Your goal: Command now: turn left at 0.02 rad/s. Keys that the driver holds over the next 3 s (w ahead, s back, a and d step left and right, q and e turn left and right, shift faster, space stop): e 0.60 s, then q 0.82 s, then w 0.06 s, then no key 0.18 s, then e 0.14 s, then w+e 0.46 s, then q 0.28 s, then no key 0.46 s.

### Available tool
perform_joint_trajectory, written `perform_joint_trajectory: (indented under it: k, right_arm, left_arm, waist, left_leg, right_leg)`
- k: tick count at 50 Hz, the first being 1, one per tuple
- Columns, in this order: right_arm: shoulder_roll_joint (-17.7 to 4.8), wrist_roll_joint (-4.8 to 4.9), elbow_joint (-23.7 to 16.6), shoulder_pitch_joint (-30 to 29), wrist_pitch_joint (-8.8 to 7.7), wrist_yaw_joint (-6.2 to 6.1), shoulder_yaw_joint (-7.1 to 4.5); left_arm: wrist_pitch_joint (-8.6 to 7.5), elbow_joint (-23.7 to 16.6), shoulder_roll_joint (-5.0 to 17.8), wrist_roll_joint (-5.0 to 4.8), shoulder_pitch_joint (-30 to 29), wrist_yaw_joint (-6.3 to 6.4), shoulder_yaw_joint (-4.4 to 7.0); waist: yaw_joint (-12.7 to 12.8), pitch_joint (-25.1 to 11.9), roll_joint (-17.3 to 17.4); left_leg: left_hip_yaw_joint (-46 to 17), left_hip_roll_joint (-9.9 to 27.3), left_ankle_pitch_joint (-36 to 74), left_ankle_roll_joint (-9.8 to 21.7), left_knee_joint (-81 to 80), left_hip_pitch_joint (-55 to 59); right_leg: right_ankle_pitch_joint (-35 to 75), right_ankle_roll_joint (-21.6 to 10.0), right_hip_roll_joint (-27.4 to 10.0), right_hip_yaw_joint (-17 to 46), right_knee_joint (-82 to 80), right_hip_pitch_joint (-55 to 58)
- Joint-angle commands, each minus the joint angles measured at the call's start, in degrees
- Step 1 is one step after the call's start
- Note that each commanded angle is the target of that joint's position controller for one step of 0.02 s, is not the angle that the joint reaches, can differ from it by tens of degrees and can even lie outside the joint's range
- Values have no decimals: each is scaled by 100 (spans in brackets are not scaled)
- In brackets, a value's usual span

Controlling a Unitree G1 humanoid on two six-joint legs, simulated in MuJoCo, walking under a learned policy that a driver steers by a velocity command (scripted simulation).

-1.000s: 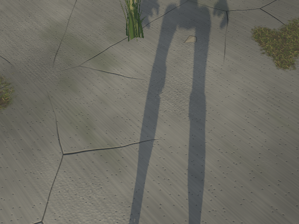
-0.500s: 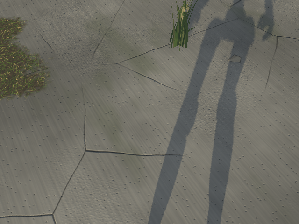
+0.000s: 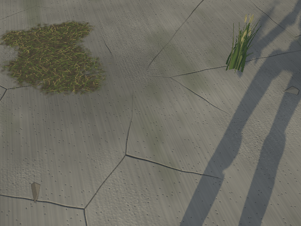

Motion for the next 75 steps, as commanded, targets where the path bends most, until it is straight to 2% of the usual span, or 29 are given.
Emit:
perform_joint_trajectory:
  k: [1,5,9,11,14,19,20,21,22,23,25,26,31,36,40,44,47,48,50,52,55,61,62,63,64,65,68,71,75]
  right_arm:
    - [-498,-117,-288,-174,-135,76,-93]
    - [-955,-73,-116,34,-252,1,-227]
    - [-1060,-60,-150,47,-202,-140,-314]
    - [-1002,-97,-229,-49,-252,-170,-299]
    - [-1036,21,-272,-530,-285,-145,-340]
    - [-1141,167,-161,-587,-161,-125,-388]
    - [-980,170,-21,-250,-167,-100,-356]
    - [-679,-72,-85,-68,-178,-61,-266]
    - [-553,-130,-437,-683,-199,-100,-206]
    - [-830,-23,-424,-798,-194,-126,-285]
    - [-940,45,-246,-661,-184,-186,-364]
    - [-1007,11,-204,-645,-171,-226,-394]
    - [-816,57,-89,-391,-227,-176,-381]
    - [-590,41,82,-349,-230,-106,-259]
    - [-755,95,118,-403,-299,-28,-229]
    - [-870,124,96,-202,-366,17,-237]
    - [-1263,59,57,-43,-391,53,-304]
    - [-1415,129,114,25,-365,64,-368]
    - [-1334,102,76,229,-346,35,-366]
    - [-1351,7,94,359,-452,18,-366]
    - [-1327,217,-19,-194,-380,-37,-412]
    - [-1257,247,-186,-541,-65,-110,-401]
    - [-1016,187,-170,-333,-69,-111,-330]
    - [-570,112,-272,-111,-105,-92,-215]
    - [-1061,89,-263,-48,-179,-92,-354]
    - [-1383,159,-137,33,-172,-83,-480]
    - [-1150,141,50,163,-49,-130,-483]
    - [-966,189,-226,-204,-65,-59,-406]
    - [-805,139,-477,-573,-111,20,-290]
  left_arm:
    - [-123,-196,622,75,-67,-41,88]
    - [33,-218,890,-95,-300,50,171]
    - [144,-291,799,-149,-192,60,238]
    - [226,-345,838,-206,-188,25,321]
    - [316,-356,699,-184,-73,-14,302]
    - [327,-428,784,-199,285,-230,352]
    - [319,-404,948,-159,453,-195,430]
    - [301,-538,1676,-155,531,-80,615]
    - [176,-689,1979,73,586,-122,599]
    - [34,-739,1747,134,560,-176,538]
    - [-76,-770,1465,-57,40,-105,479]
    - [-63,-799,1308,-146,-118,-48,420]
    - [-14,-876,1134,-105,-3,91,336]
    - [-8,-708,681,65,-207,111,111]
    - [10,-479,871,134,-273,50,110]
    - [108,-396,1132,-32,-396,116,214]
    - [118,-400,1078,-9,-115,200,278]
    - [99,-512,949,55,-196,214,276]
    - [94,-667,712,55,-739,222,262]
    - [135,-755,712,-78,-770,164,307]
    - [115,-704,668,-88,-654,140,303]
    - [15,-483,782,-150,183,-14,372]
    - [30,-475,1074,-88,329,26,458]
    - [102,-599,1691,51,160,84,574]
    - [45,-760,1477,283,33,58,484]
    - [-24,-861,1166,275,-288,62,377]
    - [-112,-882,904,28,-585,146,283]
    - [-63,-765,910,39,-166,247,273]
    - [-65,-600,1064,-39,266,218,326]
  waist:
    - [-37,-639,586]
    - [-187,-187,699]
    - [-265,-178,1140]
    - [-294,-139,942]
    - [-118,-192,638]
    - [41,-634,735]
    - [47,-676,302]
    - [-104,-630,-1308]
    - [106,-868,-1768]
    - [222,-1004,-843]
    - [-65,-544,-347]
    - [-116,-456,-421]
    - [-161,-703,-497]
    - [-80,-569,-657]
    - [67,-196,-670]
    - [-111,-191,-472]
    - [-61,-504,271]
    - [24,-668,918]
    - [-338,-606,1347]
    - [-424,-591,1196]
    - [-217,-525,756]
    - [45,-842,1016]
    - [-26,-863,457]
    - [-279,-710,-1419]
    - [-189,-659,-1278]
    - [-341,-394,-722]
    - [-362,-91,-568]
    - [-109,-177,-668]
    - [199,-184,-624]
  left_leg:
    - [-661,768,1046,577,-537,393]
    - [-508,709,1031,393,-566,348]
    - [-1083,1678,1630,1137,-757,350]
    - [-1287,2192,2532,1572,-820,402]
    - [-552,1900,2727,1305,-679,401]
    - [222,1616,2520,836,197,305]
    - [548,1341,1666,469,875,-56]
    - [1084,696,-624,-165,2477,-1425]
    - [369,-149,-2717,-380,3782,-2346]
    - [-169,9,-2593,-317,4394,-2468]
    - [-263,251,-1532,-205,4152,-2585]
    - [-306,306,-1163,-233,3932,-2545]
    - [-269,109,-420,-439,3543,-2281]
    - [-167,466,-70,-583,2098,-1343]
    - [30,450,-281,-486,1215,-772]
    - [183,294,-197,-284,568,-779]
    - [-366,601,2698,128,172,-208]
    - [-917,844,3111,521,105,-57]
    - [-2197,1597,3025,1375,-512,422]
    - [-2657,1953,3021,1767,-773,783]
    - [-1883,1327,2713,1130,-560,757]
    - [-1891,751,1620,682,-203,-97]
    - [-1610,392,483,366,390,-740]
    - [-726,-574,-1593,-33,1647,-1963]
    - [-848,-343,-2304,-163,2975,-2047]
    - [-903,-186,-1982,-160,3641,-2029]
    - [-678,-21,-973,-348,4169,-2315]
    - [-368,52,-674,-561,3823,-2483]
    - [-296,230,-636,-554,2776,-2515]
  right_leg:
    - [469,119,-169,220,-408,200]
    - [749,15,-28,264,38,-377]
    - [-1011,46,78,91,1605,-1114]
    - [-2133,88,-99,337,3096,-1696]
    - [-1549,189,-299,243,2603,-1497]
    - [113,-43,128,-464,454,-91]
    - [840,-243,213,-200,-187,475]
    - [2991,-785,-986,1668,-664,1287]
    - [3982,-2083,-2141,3439,-834,1148]
    - [3216,-2247,-2046,3229,-967,1135]
    - [1926,-1557,-1385,2340,-955,885]
    - [1816,-1372,-1237,2181,-969,811]
    - [2137,-1360,-985,1887,-1018,1046]
    - [1323,-1269,-795,1408,-1211,597]
    - [707,-1307,-862,1429,-1324,255]
    - [1929,-1351,-1072,1488,-811,682]
    - [1915,-850,-550,881,-40,705]
    - [1417,-574,40,312,419,456]
    - [-418,-168,732,-20,1459,-681]
    - [-2403,-65,623,552,3192,-1618]
    - [-1563,138,351,470,2035,-1528]
    - [488,149,531,154,-638,461]
    - [681,-76,-111,717,-936,1090]
    - [1226,-901,-1524,2476,-1264,1279]
    - [1332,-1577,-2202,3167,-1386,699]
    - [1262,-1602,-2009,2656,-1366,414]
    - [1310,-1176,-1303,1367,-1249,524]
    - [1946,-1354,-1264,860,-1236,1007]
    - [-80,-1481,-1497,1174,-1724,1478]
Next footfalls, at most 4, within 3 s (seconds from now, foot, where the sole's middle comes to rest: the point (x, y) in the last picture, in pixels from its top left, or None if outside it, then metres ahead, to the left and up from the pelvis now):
0.40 right None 0.02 -0.13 -0.77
0.92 left None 0.08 0.08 -0.77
1.24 right None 0.04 -0.17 -0.77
1.70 left None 0.07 0.08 -0.77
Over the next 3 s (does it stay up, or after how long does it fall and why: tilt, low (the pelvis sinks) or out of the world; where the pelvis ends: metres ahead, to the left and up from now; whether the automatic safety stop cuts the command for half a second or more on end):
stays up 0.38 -0.17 -0.01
